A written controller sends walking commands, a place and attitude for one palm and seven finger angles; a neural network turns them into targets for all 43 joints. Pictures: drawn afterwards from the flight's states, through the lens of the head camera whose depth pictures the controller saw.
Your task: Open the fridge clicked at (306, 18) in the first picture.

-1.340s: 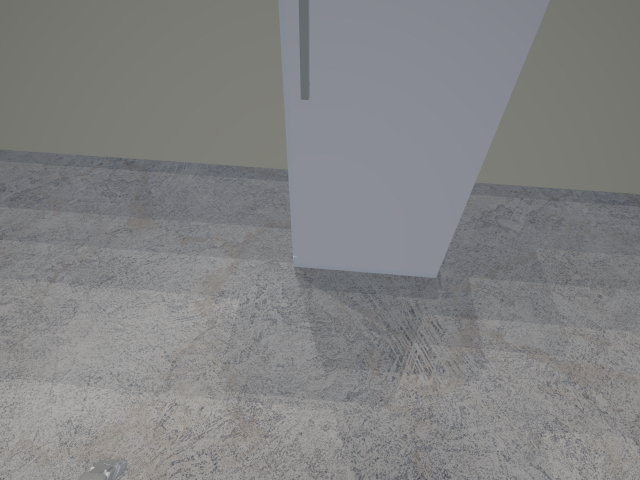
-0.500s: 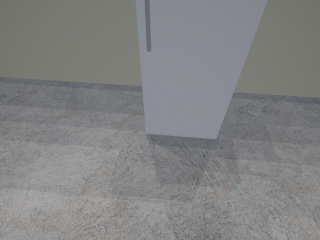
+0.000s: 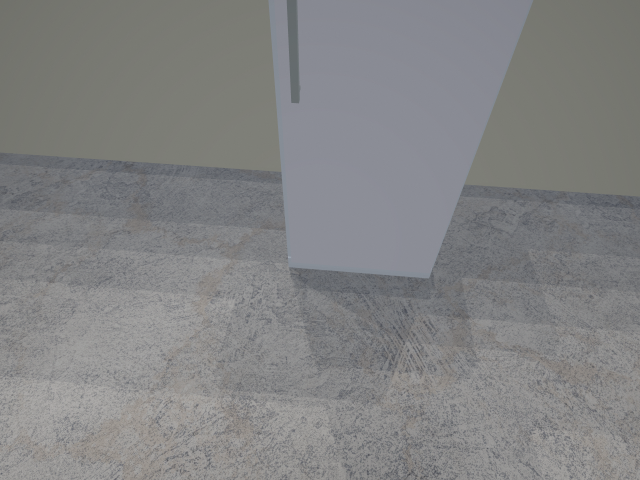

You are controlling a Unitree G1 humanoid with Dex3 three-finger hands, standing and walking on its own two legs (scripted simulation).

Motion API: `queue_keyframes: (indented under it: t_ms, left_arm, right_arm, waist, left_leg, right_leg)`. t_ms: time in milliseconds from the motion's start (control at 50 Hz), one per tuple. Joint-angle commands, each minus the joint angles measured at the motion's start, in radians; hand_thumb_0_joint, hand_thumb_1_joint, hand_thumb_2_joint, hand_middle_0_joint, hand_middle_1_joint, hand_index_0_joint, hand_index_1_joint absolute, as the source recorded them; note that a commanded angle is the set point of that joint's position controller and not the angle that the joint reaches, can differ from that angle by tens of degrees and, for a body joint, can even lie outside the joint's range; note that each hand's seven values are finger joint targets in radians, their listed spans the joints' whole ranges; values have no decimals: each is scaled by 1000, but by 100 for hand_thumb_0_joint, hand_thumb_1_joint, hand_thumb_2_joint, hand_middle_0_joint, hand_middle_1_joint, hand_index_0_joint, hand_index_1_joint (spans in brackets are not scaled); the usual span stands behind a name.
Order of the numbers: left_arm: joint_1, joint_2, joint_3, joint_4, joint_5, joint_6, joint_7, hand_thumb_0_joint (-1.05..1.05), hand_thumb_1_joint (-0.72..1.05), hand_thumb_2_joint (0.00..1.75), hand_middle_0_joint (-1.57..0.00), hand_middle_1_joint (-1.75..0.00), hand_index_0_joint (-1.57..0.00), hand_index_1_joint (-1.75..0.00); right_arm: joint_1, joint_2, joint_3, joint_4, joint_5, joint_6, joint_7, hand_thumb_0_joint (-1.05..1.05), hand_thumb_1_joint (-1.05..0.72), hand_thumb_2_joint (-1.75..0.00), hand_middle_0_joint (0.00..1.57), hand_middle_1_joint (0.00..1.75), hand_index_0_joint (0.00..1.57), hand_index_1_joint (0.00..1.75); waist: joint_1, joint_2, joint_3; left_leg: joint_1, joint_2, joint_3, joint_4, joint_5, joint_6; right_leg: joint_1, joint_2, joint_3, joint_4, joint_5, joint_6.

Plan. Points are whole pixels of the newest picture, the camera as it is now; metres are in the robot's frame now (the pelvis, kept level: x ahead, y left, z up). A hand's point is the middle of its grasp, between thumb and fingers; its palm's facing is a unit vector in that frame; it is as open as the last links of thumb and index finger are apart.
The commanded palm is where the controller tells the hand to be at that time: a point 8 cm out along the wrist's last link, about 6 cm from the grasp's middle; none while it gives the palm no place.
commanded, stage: look at it before walking up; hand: left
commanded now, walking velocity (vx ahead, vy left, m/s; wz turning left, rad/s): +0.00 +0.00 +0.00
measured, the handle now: (294, 30) +0.94 +0.12 +0.16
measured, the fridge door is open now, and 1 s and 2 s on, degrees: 0 0 0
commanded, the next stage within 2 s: take the last steps up to it in 0.10 s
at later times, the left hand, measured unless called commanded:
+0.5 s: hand out of the picture +0.03 +0.21 -0.19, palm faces -0.01 -0.98 -0.21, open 7.4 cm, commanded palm none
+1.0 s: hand out of the picture +0.15 +0.14 -0.18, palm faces +0.03 -0.99 -0.14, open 7.4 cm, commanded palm none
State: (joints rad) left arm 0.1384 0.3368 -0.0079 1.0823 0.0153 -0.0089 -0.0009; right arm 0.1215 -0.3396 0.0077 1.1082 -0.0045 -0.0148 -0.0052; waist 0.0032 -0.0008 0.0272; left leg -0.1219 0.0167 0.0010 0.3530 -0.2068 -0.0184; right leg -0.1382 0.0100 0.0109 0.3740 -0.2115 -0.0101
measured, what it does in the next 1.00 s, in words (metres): walks ahead: right foot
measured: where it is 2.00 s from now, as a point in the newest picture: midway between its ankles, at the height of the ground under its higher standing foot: (329, 406)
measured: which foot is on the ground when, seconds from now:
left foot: down 0.00-0.74, up 0.76-1.00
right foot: down 0.00-0.54, up 0.56-0.72, down 0.74-1.00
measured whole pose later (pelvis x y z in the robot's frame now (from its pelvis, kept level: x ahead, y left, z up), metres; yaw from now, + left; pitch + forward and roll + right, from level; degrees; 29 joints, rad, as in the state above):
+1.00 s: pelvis +0.18 -0.01 -0.01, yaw -1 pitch +0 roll -1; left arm 0.37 0.12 0.03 1.11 0.04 -0.06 0.02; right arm 0.26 -0.16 -0.06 1.07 -0.02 -0.02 0.00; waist 0.00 0.00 0.01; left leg -0.51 0.12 0.11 0.88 -0.29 -0.01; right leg -0.12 -0.01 -0.14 0.43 -0.30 -0.02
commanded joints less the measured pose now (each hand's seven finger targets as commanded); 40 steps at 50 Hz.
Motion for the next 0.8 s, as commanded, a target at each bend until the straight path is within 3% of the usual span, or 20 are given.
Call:
queue_keyframes:
  t_ms: [0, 200, 240, 280, 320, 380, 440, 480, 500, 520, 540, 560, 580, 620, 660, 680, 700, 720, 740, 780]
  left_arm:
    - [-38, 211, 45, -66, -5, -23, 14, 0, 90, 90, -20, -30, -20, -30]
    - [-32, 214, 44, -64, -6, -25, 15, 0, 90, 90, -20, -30, -20, -30]
    - [35, 92, 18, -31, -6, -7, 19, 0, 90, 90, -20, -30, -20, -30]
    - [71, 89, 19, -24, 1, 7, 13, 0, 90, 90, -20, -30, -20, -30]
    - [97, 95, 28, -27, 4, 12, 3, 0, 90, 90, -20, -30, -20, -30]
    - [141, 85, 41, -35, 5, 9, -3, 0, 90, 90, -20, -30, -20, -30]
    - [180, 62, 51, -36, 3, -4, -2, 0, 90, 90, -20, -30, -20, -30]
    - [183, 23, 53, -42, 2, -11, -3, 0, 90, 90, -20, -30, -20, -30]
    - [166, -11, 51, -53, 3, -15, -5, 0, 90, 90, -20, -30, -20, -30]
    - [121, -46, 43, -78, 5, -23, -4, 0, 90, 90, -20, -30, -20, -30]
    - [55, -41, 43, -108, 6, -32, -1, 0, 90, 90, -20, -30, -20, -30]
    - [11, -51, 49, -120, 4, -37, -3, 0, 90, 90, -20, -30, -20, -30]
    - [3, -71, 52, -124, 3, -38, -8, 0, 90, 90, -20, -30, -20, -30]
    - [46, -103, 54, -114, -1, -35, -19, 0, 90, 90, -20, -30, -20, -30]
    - [179, -126, 60, -68, 2, -33, -28, 0, 90, 90, -20, -30, -20, -30]
    - [297, -113, 68, -26, 6, -35, -23, 0, 90, 90, -20, -30, -20, -30]
    - [428, -50, 82, 16, 11, -48, -11, 0, 90, 90, -20, -30, -20, -30]
    - [541, 49, 106, 40, 11, -62, 8, 0, 90, 90, -20, -30, -20, -30]
    - [529, 52, 102, 36, -5, -55, 18, 0, 90, 90, -20, -30, -20, -30]
    - [378, -12, 88, 5, 4, -51, 26, 0, 90, 90, -20, -30, -20, -30]
  right_arm:
    - [-51, -205, -39, -59, -3, -23, -12, 0, -90, -90, 20, 30, 20, 30]
    - [-52, -207, -40, -57, -2, -22, -13, 0, -90, -90, 20, 30, 20, 30]
    - [11, -78, -10, -29, -9, -5, -7, 0, -90, -90, 20, 30, 20, 30]
    - [41, -71, -12, -20, -15, 6, -2, 0, -90, -90, 20, 30, 20, 30]
    - [54, -70, -17, -29, -19, 8, 1, 0, -90, -90, 20, 30, 20, 30]
    - [96, -52, -24, -39, -20, -1, 0, 0, -90, -90, 20, 30, 20, 30]
    - [147, -29, -30, -39, -16, -16, -4, 0, -90, -90, 20, 30, 20, 30]
    - [212, -29, -37, -27, -14, -29, -10, 0, -90, -90, 20, 30, 20, 30]
    - [278, -49, -46, -8, -15, -35, -15, 0, -90, -90, 20, 30, 20, 30]
    - [352, -65, -57, 13, -16, -41, -24, 0, -90, -90, 20, 30, 20, 30]
    - [419, -48, -58, 31, -17, -45, -28, 0, -90, -90, 20, 30, 20, 30]
    - [438, -27, -55, 38, -19, -48, -33, 0, -90, -90, 20, 30, 20, 30]
    - [425, -20, -54, 37, -22, -50, -35, 0, -90, -90, 20, 30, 20, 30]
    - [354, -11, -55, 22, -25, -53, -38, 0, -90, -90, 20, 30, 20, 30]
    - [287, 4, -55, 11, -19, -52, -36, 0, -90, -90, 20, 30, 20, 30]
    - [288, 13, -57, 13, -11, -52, -34, 0, -90, -90, 20, 30, 20, 30]
    - [294, 43, -53, 5, -1, -58, -25, 0, -90, -90, 20, 30, 20, 30]
    - [287, 112, -43, -29, 5, -67, -15, 0, -90, -90, 20, 30, 20, 30]
    - [213, 90, -56, -59, -2, -57, -15, 0, -90, -90, 20, 30, 20, 30]
    - [144, 123, -63, -65, -12, -44, -4, 0, -90, -90, 20, 30, 20, 30]
  waist:
    - [-2, 10, -70]
    - [-1, 0, -71]
    - [-2, -15, -79]
    - [3, -26, -2]
    - [7, -49, 74]
    - [6, -53, 112]
    - [-4, -32, 103]
    - [-24, 59, 98]
    - [-49, 158, 85]
    - [-74, 253, 99]
    - [-103, 224, 118]
    - [-108, 160, 138]
    - [-95, 145, 141]
    - [-47, 162, 114]
    - [26, 135, 63]
    - [75, 72, 15]
    - [124, -64, -48]
    - [149, -306, -105]
    - [145, -175, -58]
    - [94, -134, 109]
  left_leg:
    - [20, 104, -90, -45, 166, 41]
    - [32, 105, -90, -47, 191, 40]
    - [28, 96, -68, -30, 72, 22]
    - [-36, 76, -57, -13, -132, 24]
    - [-115, 62, -53, 6, -261, 30]
    - [-164, 51, -39, 67, -289, 39]
    - [-160, 60, -37, 115, -235, 52]
    - [-76, 118, -110, 63, -192, 88]
    - [18, 198, -212, -9, -139, 131]
    - [146, 291, -338, -70, 19, 196]
    - [239, 351, -400, -74, 227, 255]
    - [235, 375, -383, -57, 369, 277]
    - [205, 363, -333, -50, 405, 267]
    - [106, 309, -230, -49, 316, 222]
    - [-56, 214, -86, 42, 254, 151]
    - [-137, 161, -32, 163, 243, 124]
    - [-259, 98, 43, 373, 157, 86]
    - [-457, 3, 117, 667, -236, 51]
    - [-528, 25, 52, 834, -384, 56]
    - [-582, 107, 5, 916, -253, 54]
  right_leg:
    - [12, -130, 110, -56, 191, -25]
    - [22, -133, 104, -61, 222, -24]
    - [17, -124, 98, -63, 66, -6]
    - [-45, -114, 123, -79, -191, -13]
    - [-94, -110, 161, -94, -328, -30]
    - [-116, -115, 195, -75, -383, -61]
    - [-111, -110, 186, -9, -301, -83]
    - [-192, -63, 112, 136, -209, -67]
    - [-277, -8, 19, 294, -150, -44]
    - [-434, 20, -66, 440, -210, -21]
    - [-565, -10, -46, 543, -336, -16]
    - [-587, -57, -23, 585, -360, -19]
    - [-562, -80, -24, 578, -359, -20]
    - [-422, -93, -53, 445, -310, -18]
    - [-127, -40, -140, 239, -96, -19]
    - [58, -13, -162, 165, 3, -26]
    - [242, -124, -21, 95, -59, -68]
    - [354, -402, 400, -81, -92, -181]
    - [285, -474, 514, -150, -127, -250]
    - [42, -429, 415, -183, -274, -235]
